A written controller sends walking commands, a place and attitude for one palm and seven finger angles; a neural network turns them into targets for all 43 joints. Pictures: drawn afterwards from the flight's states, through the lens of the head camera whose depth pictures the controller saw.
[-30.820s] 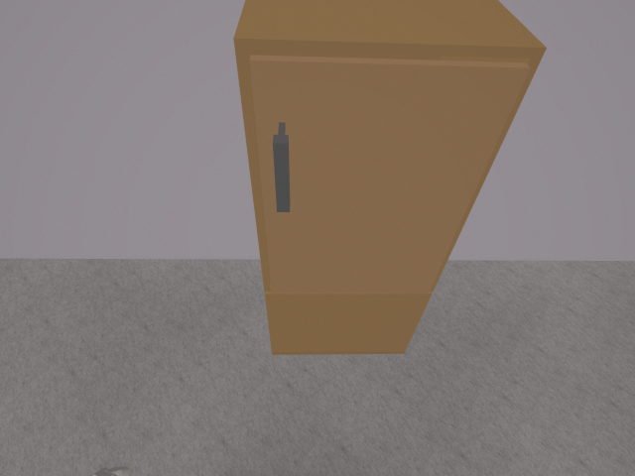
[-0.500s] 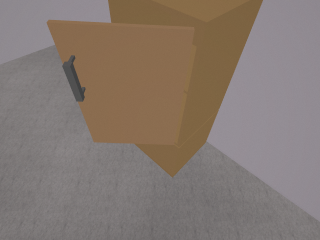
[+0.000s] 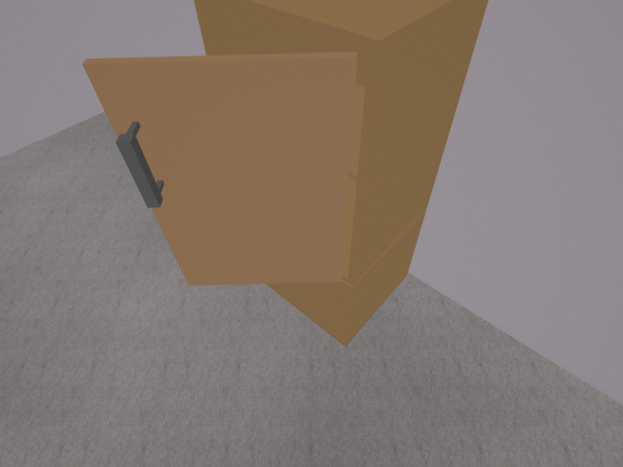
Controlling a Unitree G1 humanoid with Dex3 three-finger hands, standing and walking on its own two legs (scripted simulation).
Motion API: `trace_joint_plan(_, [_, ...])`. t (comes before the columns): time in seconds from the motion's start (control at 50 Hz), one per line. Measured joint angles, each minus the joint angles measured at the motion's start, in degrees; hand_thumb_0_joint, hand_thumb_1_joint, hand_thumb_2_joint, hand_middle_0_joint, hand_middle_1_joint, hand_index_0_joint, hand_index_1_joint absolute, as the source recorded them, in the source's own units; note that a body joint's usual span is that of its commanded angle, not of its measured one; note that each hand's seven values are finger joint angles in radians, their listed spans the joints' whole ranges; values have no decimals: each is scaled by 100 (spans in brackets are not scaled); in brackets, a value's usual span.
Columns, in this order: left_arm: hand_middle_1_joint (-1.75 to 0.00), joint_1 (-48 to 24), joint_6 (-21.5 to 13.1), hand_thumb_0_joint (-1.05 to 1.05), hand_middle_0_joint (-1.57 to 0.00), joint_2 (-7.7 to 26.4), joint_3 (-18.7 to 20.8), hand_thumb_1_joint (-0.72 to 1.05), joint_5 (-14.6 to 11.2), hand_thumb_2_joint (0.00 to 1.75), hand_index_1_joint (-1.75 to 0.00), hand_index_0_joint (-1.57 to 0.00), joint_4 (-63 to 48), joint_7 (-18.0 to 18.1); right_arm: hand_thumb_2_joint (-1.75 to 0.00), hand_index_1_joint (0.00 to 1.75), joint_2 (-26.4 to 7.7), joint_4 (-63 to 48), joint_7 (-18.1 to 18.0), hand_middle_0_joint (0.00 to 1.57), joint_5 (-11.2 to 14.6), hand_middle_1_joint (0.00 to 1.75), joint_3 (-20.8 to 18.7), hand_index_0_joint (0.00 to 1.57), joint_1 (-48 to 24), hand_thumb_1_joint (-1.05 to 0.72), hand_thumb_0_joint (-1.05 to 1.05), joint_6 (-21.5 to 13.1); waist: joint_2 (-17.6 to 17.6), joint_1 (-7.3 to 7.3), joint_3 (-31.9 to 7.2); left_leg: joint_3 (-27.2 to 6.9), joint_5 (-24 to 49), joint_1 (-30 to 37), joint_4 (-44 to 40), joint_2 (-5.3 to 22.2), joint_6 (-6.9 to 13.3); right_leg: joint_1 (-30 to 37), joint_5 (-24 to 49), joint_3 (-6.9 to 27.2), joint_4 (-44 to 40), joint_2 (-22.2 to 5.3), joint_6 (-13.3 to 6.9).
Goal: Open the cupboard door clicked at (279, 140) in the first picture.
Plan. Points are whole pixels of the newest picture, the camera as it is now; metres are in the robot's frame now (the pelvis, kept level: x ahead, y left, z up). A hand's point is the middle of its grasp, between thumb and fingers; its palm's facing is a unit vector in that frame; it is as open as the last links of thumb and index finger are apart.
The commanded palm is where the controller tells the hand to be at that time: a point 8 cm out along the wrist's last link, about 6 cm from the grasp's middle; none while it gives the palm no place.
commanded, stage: look again from close up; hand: left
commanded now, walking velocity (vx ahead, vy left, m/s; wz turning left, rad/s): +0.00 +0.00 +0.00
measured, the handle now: (144, 165) +0.57 +0.33 +0.06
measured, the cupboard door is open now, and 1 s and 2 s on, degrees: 42 42 42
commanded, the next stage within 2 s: shuffle to correct the standing spot in 0.02 s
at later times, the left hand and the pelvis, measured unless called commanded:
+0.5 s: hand out of the picture +0.00 +0.21 -0.19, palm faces +0.13 -0.97 -0.21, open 7.4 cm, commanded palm none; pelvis +0.02 +0.03 -0.01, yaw +3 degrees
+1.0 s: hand out of the picture +0.06 +0.25 -0.16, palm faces +0.11 -0.96 -0.26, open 7.3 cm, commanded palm none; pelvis +0.04 +0.05 +0.00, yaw +4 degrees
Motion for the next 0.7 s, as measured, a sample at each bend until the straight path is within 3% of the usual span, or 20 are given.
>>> trace_joint_plan(0.18, [-30, -53, -10, 1, -20, -4, 24, 92, 7, 90, -30, -20, 67, 2, -90, 30, 87, 165, -21, 20, 6, 30, -9, 20, 22, -91, 0, -9, -98, -11, 27, -41, -4, -9, -13, 78, -77, 16, 1, -45, -51, 77, -74])
trace_joint_plan(0.28, [-30, -42, 4, 1, -20, -13, 123, 91, 29, 90, -30, -20, -47, -13, -90, 30, 54, 101, 9, 20, -8, 30, -69, 20, 83, -91, 0, 118, -64, -4, 23, -160, -227, -239, 417, 100, -88, -65, -171, -177, 174, 68, -93])
trace_joint_plan(0.36, [-30, -25, 4, 1, -20, 12, 249, 91, 74, 90, -30, -20, -192, 14, -90, 30, -1, 26, 19, 20, -14, 30, -154, 20, 80, -91, 0, 234, -105, 48, 51, -122, -812, -603, 1135, 114, -120, -82, -313, -330, 329, -50, -50])
trace_joint_plan(0.42, [-30, 16, 25, 0, -20, 81, 327, 91, 92, 90, -30, -20, -264, 29, -90, 30, -30, -75, 31, 20, 0, 30, -202, 20, 4, -91, 0, 213, -250, 115, 125, -5, -590, -598, 866, 101, -135, -91, -411, -328, 484, -210, 65])
trace_joint_plan(0.46, [-30, 50, 110, 0, -20, 156, 368, 91, 79, 90, -30, -20, -259, 28, -90, 30, -24, -154, 33, 20, -13, 30, -218, 20, -34, -91, 0, 143, -406, 144, 149, 137, -101, -514, 737, -5, -8, -159, -565, -249, 748, -358, 91])
trace_joint_plan(0.52, [-30, 43, 296, 1, -20, 191, 398, 91, 96, 90, -30, -20, -226, 38, -90, 30, -30, -327, 20, 20, -54, 30, -235, 20, -68, -91, 0, 95, -397, 162, 94, 271, -314, -483, 760, -44, 218, -621, -1486, -138, 1918, -312, -44])
trace_joint_plan(0.58, [-30, -78, 346, 1, -20, 190, 411, 91, 108, 90, -30, -20, -244, 9, -90, 30, 2, -446, -5, 20, -74, 30, -212, 20, -90, -91, 0, 82, -290, 85, 84, 298, -240, -398, 525, -83, 284, -1068, -1454, -198, 2887, -271, -108])
trace_joint_plan(0.64, [-30, -233, 316, 1, -20, 153, 396, 91, 109, 90, -30, -20, -354, -12, -90, 30, 59, -478, -12, 20, -87, 30, -176, 20, -92, -91, 0, 84, -200, 72, 87, 311, -104, -307, 248, -157, 337, -1217, -1248, -311, 2898, -281, -77])
trace_joint_plan(0.7, [-30, -365, 281, 1, -20, 63, 357, 91, 109, 90, -30, -20, -479, -9, -90, 30, 40, -476, -27, 20, -102, 30, -186, 20, -59, -93, 1, 100, -94, 42, 87, 309, -63, -271, 127, -234, 363, -1090, -1211, -390, 2325, -250, -56])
